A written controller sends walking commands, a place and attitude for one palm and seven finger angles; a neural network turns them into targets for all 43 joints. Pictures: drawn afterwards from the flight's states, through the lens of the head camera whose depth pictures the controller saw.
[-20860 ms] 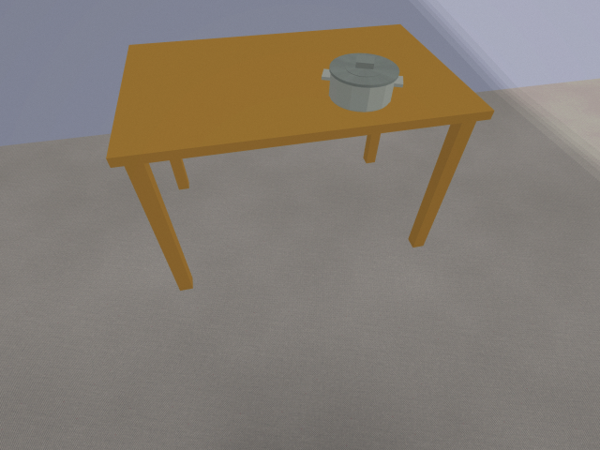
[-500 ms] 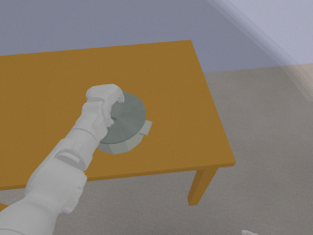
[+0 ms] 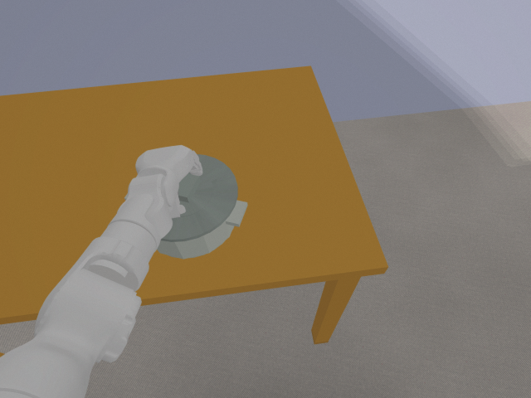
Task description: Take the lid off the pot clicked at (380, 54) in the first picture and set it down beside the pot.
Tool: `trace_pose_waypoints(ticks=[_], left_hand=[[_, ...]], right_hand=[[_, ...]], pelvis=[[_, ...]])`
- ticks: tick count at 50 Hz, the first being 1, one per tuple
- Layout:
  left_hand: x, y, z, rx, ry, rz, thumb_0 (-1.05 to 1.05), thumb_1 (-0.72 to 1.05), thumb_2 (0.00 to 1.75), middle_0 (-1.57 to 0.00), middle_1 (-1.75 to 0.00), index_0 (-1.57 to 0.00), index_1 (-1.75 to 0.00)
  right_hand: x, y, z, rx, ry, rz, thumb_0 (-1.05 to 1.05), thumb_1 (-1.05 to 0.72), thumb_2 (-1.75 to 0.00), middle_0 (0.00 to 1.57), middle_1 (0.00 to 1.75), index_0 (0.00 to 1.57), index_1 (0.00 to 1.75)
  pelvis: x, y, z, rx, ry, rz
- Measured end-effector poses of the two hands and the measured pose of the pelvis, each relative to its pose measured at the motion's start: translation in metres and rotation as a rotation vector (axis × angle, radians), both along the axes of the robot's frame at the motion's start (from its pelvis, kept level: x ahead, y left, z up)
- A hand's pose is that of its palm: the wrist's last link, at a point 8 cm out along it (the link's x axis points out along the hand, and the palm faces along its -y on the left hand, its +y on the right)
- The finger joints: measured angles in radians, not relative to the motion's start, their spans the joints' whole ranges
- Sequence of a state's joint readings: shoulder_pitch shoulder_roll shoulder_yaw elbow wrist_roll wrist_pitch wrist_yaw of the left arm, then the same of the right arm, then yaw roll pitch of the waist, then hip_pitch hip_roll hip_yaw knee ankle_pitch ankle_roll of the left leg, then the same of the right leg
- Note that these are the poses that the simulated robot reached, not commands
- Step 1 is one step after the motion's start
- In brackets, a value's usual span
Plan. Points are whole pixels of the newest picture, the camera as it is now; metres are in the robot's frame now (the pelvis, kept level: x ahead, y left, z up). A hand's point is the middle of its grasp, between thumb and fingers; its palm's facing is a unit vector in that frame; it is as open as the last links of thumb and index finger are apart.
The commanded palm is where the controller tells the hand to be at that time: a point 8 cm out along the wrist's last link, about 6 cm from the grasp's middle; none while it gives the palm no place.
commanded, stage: close the fingers and squeeze the knob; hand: left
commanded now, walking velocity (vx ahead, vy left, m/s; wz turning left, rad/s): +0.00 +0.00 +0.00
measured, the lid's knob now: (181, 186) +0.48 +0.15 +0.01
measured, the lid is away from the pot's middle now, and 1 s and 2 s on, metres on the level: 0.00 0.00 0.01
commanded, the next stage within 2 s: lift the lid straight up in 1.30 s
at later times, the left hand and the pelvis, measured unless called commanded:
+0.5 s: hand (171, 190) +0.45 +0.16 +0.04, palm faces -0.36 -0.08 -0.93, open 8.8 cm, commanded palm +0.45 +0.16 +0.10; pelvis +0.00 +0.01 +0.00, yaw +0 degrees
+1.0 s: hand (171, 194) +0.44 +0.16 +0.04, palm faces -0.34 -0.08 -0.94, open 8.7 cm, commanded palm +0.44 +0.15 +0.10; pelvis +0.00 +0.01 +0.00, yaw +0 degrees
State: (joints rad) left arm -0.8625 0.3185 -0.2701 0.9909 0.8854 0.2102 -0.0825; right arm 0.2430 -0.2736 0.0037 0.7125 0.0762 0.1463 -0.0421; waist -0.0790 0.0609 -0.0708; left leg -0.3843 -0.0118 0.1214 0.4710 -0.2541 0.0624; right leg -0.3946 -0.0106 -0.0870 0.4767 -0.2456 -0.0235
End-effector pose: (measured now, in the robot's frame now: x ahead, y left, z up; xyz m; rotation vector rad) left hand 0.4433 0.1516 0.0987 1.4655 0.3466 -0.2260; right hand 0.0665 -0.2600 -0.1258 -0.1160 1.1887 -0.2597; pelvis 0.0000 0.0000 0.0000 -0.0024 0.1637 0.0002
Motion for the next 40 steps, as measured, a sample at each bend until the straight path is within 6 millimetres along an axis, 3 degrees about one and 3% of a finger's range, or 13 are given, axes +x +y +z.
trace_pose_waypoints(ticks=[8, 16, 27, 40], left_hand=[[-0.001, 0.003, -0.004, 0.012, -0.003, 0.003, 0.00, -0.12, 1.12, -0.61, -0.56, -0.61, -0.56], [0.005, 0.007, -0.005, 0.022, 0.006, 0.010, 0.00, -0.03, 1.05, -0.57, -0.78, -0.56, -0.78], [0.008, 0.009, -0.004, 0.003, 0.005, 0.000, 0.00, 0.07, 0.99, -0.60, -0.92, -0.56, -0.91], [0.001, 0.009, -0.005, 0.003, -0.020, -0.011, 0.01, 0.15, 0.90, -0.68, -1.00, -0.52, -0.91]], right_hand=[[-0.007, -0.001, 0.001, -0.009, 0.003, -0.012, 0.00, -0.91, -0.90, 0.20, 0.30, 0.20, 0.30], [-0.006, 0.002, 0.002, -0.013, -0.002, -0.013, 0.00, -0.91, -0.90, 0.20, 0.30, 0.20, 0.30], [0.000, 0.009, -0.001, 0.002, 0.007, -0.006, 0.00, -0.91, -0.90, 0.20, 0.30, 0.20, 0.30], [0.019, 0.016, 0.000, 0.022, -0.027, 0.017, 0.00, -0.91, -0.90, 0.20, 0.30, 0.20, 0.30]], pelvis=[[-0.002, 0.001, 0.000, -0.001, 0.000, -0.004], [-0.002, 0.003, 0.000, -0.002, 0.010, -0.004], [0.005, 0.008, -0.001, -0.005, 0.017, -0.005], [0.006, 0.010, -0.001, -0.006, 0.012, 0.001]])
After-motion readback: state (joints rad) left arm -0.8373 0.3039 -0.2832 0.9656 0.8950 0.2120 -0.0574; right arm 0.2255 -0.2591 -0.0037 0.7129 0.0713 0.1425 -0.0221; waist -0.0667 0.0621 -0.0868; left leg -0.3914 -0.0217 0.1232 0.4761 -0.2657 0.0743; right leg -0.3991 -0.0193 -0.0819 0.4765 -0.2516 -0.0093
